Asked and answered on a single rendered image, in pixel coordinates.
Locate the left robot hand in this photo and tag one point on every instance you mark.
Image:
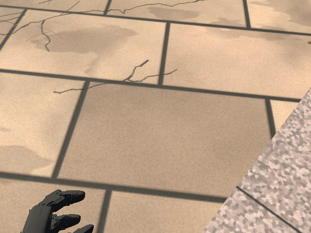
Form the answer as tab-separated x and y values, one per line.
41	220

